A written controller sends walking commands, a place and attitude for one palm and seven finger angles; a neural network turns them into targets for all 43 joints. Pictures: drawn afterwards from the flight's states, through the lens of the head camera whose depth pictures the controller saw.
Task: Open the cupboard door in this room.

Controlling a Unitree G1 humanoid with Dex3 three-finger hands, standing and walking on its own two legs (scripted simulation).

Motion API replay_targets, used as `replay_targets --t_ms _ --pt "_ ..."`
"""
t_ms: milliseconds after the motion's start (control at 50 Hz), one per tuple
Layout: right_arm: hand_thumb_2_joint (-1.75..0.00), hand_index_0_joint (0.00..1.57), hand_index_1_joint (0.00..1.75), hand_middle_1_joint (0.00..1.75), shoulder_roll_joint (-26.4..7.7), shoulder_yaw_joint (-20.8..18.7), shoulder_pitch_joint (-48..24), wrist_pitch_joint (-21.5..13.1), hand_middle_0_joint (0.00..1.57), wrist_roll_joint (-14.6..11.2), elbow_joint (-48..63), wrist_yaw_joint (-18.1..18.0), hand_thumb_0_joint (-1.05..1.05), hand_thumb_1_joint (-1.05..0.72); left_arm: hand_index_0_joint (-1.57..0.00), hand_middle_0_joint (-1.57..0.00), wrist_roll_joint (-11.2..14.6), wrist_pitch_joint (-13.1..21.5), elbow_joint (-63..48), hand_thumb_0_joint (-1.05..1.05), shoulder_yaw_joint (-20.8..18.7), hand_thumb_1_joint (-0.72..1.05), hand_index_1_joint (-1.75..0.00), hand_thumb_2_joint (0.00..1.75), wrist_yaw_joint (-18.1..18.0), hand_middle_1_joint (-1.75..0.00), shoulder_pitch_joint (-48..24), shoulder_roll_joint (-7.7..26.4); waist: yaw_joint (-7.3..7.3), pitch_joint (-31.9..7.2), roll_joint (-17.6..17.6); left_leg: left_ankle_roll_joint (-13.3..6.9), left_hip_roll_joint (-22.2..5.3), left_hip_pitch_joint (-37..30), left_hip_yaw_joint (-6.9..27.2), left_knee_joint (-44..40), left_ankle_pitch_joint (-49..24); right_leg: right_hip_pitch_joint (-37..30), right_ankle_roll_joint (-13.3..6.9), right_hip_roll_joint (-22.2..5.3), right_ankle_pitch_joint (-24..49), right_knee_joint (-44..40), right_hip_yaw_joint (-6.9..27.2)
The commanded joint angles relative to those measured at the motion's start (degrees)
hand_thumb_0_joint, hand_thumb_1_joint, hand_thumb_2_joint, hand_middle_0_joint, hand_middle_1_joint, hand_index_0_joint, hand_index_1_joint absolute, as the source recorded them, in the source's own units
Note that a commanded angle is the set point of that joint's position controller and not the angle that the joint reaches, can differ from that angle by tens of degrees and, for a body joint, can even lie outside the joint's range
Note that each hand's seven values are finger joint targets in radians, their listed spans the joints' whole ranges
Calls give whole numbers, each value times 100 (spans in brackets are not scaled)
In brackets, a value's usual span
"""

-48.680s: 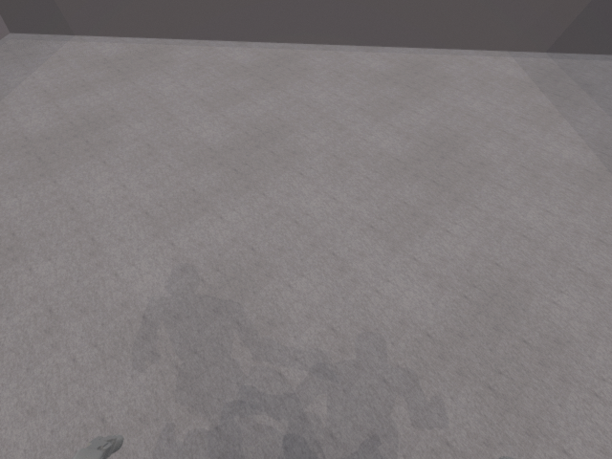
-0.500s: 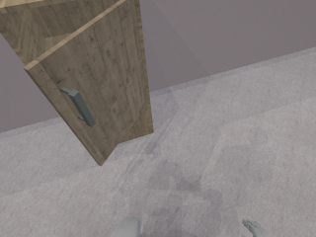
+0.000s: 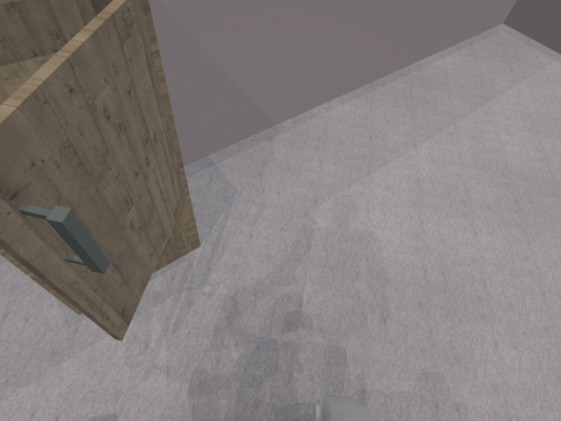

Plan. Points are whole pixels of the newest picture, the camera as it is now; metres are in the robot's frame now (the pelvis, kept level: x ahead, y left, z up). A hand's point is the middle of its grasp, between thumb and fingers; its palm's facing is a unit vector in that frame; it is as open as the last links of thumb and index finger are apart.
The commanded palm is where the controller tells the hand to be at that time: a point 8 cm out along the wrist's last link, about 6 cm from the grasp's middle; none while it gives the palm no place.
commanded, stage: walk to a spot facing it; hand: left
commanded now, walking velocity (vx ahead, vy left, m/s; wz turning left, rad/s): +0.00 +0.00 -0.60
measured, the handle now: (68, 240) +0.32 +0.34 +0.02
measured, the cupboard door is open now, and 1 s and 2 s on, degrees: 42 42 42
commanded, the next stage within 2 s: none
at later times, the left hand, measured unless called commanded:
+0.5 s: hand (217, 398) +0.16 +0.11 -0.16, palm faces -0.29 -0.93 -0.23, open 7.4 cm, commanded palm none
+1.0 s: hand (239, 333) +0.27 +0.09 -0.17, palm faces -0.55 -0.82 -0.16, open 7.4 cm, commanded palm none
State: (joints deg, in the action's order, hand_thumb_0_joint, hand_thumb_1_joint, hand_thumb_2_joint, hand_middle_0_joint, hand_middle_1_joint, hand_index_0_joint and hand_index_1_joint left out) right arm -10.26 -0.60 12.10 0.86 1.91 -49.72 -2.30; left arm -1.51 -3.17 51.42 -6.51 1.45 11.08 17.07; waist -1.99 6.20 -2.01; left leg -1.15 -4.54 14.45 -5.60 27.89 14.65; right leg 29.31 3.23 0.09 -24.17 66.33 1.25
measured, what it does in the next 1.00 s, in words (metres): walks ahead, turning right: right foot, then left foot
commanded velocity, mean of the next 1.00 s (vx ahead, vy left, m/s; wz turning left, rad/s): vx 0.14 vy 0.00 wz -0.60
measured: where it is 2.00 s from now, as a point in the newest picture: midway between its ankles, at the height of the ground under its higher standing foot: (390, 375)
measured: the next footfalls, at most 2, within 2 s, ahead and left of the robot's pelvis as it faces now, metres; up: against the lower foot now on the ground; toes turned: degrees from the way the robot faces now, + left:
right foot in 0.24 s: +0.02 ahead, -0.14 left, +0.00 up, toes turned -14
left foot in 0.70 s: +0.13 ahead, +0.06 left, +0.00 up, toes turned -22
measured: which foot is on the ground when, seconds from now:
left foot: down 0.00-0.24, up 0.26-0.68, down 0.70-1.00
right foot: up 0.00-0.22, down 0.24-0.70, up 0.72-1.00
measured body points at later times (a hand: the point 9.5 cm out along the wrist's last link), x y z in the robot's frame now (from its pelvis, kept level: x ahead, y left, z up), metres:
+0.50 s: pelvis +0.01 -0.04 -0.01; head +0.05 -0.07 +0.44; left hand +0.17 +0.15 -0.14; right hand -0.01 -0.30 -0.16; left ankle +0.05 +0.11 -0.67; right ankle -0.02 -0.13 -0.74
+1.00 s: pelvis +0.10 -0.04 +0.00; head +0.14 -0.03 +0.45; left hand +0.30 +0.13 -0.16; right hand -0.06 -0.22 -0.13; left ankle +0.09 +0.08 -0.74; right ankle +0.05 -0.18 -0.64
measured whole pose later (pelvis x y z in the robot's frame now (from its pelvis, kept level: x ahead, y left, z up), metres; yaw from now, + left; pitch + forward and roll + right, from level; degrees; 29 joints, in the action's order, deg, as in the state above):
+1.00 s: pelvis +0.10 -0.04 +0.00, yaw -37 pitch +1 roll -1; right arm -9.1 -0.7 23.3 -2.9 1.8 -55.0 -2.0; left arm -2.1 -2.5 54.4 -5.7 3.4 12.5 13.8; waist -0.4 2.8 -2.6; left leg -0.1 -4.7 3.6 -13.8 21.8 18.6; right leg 38.5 0.9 -3.4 -10.8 68.4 -1.3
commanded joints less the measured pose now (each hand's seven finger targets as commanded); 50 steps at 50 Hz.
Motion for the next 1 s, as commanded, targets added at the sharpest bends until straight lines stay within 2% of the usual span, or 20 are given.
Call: replay_targets --t_ms 0,120,180,200,220,240,260,280,360,500,560,620,640,660,680,700,720,800,860,980 --pt "-90 20 30 30 -1103 -319 502 -152 20 -31 219 -56 0 -90 -20 -20 4 59 -426 0 99 90 -30 90 69 -30 -46 -36 280 -905 1166 -568 -1244 -1135 539 -742 -2647 303 66 -182 188 -579 -296" --pt "-90 20 30 30 -1297 -411 806 -107 20 12 18 26 0 -90 -20 -20 18 106 -519 0 194 90 -30 90 69 -30 -515 -82 462 -866 1410 -589 -1513 -970 287 -480 -2667 -539 -156 -95 -128 -2225 -627" --pt "-90 20 30 30 -1351 -448 613 -80 20 -35 46 60 0 -90 -20 -20 30 162 -389 0 153 90 -30 90 30 -30 -76 55 153 -951 1259 -203 -1422 -520 -70 213 -2222 -1648 -329 -51 999 -3665 -687" --pt "-90 20 30 30 -1230 -444 602 -70 20 -91 86 100 0 -90 -20 -20 -2 221 -279 0 105 90 -30 90 -16 -30 275 350 -15 -1148 629 84 -1201 41 -296 966 -1759 -2571 -518 -379 1925 -4251 -231" --pt "-90 20 30 30 -745 -338 466 -49 20 -149 304 122 0 -90 -20 -20 -57 293 -186 0 -32 90 -30 90 -118 -30 645 1001 -209 -1277 -1318 458 -370 1551 -781 2321 1106 -3515 -1073 -1899 3712 -4636 1835" --pt "-90 20 30 30 -858 -318 83 27 20 -130 423 79 0 -90 -20 -20 44 267 -83 0 -66 90 -30 90 -198 -30 892 1214 -416 -1145 -1369 497 -29 1973 -78 3314 2454 -3157 -1611 -2398 4813 -4496 2247" --pt "-90 20 30 30 -824 -326 129 66 20 -143 366 73 0 -90 -20 -20 54 252 -114 0 -31 90 -30 90 -241 -30 748 1073 -256 -976 -954 447 -152 2139 413 3721 2063 -2985 -1718 -2212 4148 -4492 1877" --pt "-90 20 30 30 -773 -343 125 85 20 -122 299 54 0 -90 -20 -20 36 252 -199 0 -33 90 -30 90 -292 -30 425 805 -103 -917 -1209 480 -201 2292 515 3778 1710 -2943 -1534 -1770 4044 -4471 1734" --pt "-90 20 30 30 -736 -385 132 150 20 -129 98 89 0 -90 -20 -20 81 289 -344 0 64 90 -30 90 -292 -30 63 509 149 -814 -591 625 -95 1823 501 3656 828 -2442 -1281 -1225 4400 -4366 1145" --pt "-90 20 30 30 -644 -424 -251 124 20 -139 252 76 0 -90 -20 -20 16 288 -302 0 2 90 -30 90 -242 -30 269 540 80 -685 -526 597 165 1571 573 2790 869 -2127 -1432 -1154 3288 -4545 1800" --pt "-90 20 30 30 -605 -405 -357 33 20 -130 371 90 0 -90 -20 -20 7 279 -307 0 -48 90 -30 90 -210 -30 291 571 44 -704 -621 532 266 1211 525 2028 991 -1954 -1485 -1142 2032 -4716 2164" --pt "-90 20 30 30 -629 -409 110 -103 20 -122 275 97 0 -90 -20 -20 9 280 -356 0 -73 90 -30 90 -152 -30 47 562 302 -657 -589 440 401 -71 450 719 717 -1025 -1324 -917 277 -4648 2268" --pt "-90 20 30 30 -719 -416 549 -175 20 -111 135 74 0 -90 -20 -20 29 275 -402 0 -43 90 -30 90 -130 -30 -99 398 534 -707 -310 388 328 -1164 479 -130 456 -165 -1074 -606 -400 -4343 2006" --pt "-90 20 30 30 -1202 -499 1054 -234 20 -45 -17 13 0 -90 -20 -20 60 270 -498 0 48 90 -30 90 -80 -30 -84 7 762 -806 1116 119 -762 -2052 1674 -975 1624 898 -743 158 -1086 -3195 1272" --pt "-90 20 30 30 -1692 -588 1539 -249 20 41 -37 -12 0 -90 -20 -20 75 291 -658 0 92 90 -30 90 -43 -30 -158 -174 896 -828 2461 -406 -2264 -2157 3672 -1720 2603 1594 -374 676 -1423 -1346 74" --pt "-90 20 30 30 -1671 -558 1386 -226 20 4 28 -26 0 -90 -20 -20 -14 323 -717 0 61 90 -30 90 7 -30 -498 73 883 -415 1608 -677 -2578 -1400 3631 -1970 2747 1586 -393 45 -944 -613 317" --pt "-90 20 30 30 -1418 -463 1046 -255 20 55 185 -1 0 -90 -20 -20 -51 353 -646 0 -7 90 -30 90 82 -30 -343 95 627 -251 1056 -727 -2292 -975 3277 -2034 2431 1428 -370 -88 -487 -154 255" --pt "-90 20 30 30 -774 -235 660 -396 20 -31 145 -19 0 -90 -20 -20 -81 283 -231 0 16 90 -30 90 202 -30 169 -223 189 -255 1177 -19 -1176 -868 805 -1515 -219 1244 -224 -260 1012 597 -75" --pt "-90 20 30 30 -678 -187 1225 -477 20 -59 -119 -20 0 -90 -20 -20 -47 255 -228 0 96 90 -30 90 204 -30 65 -335 276 -447 1110 -103 -1171 -1394 269 -1276 -1712 1565 -208 -274 1260 653 -182" --pt "-90 20 30 30 -662 -168 1839 -497 20 -12 -484 -6 0 -90 -20 -20 -35 248 -391 0 215 90 -30 90 253 -30 -789 -485 477 -40 1030 -379 -1396 -1695 -145 -1348 -2003 1867 -247 -477 1420 -439 -456"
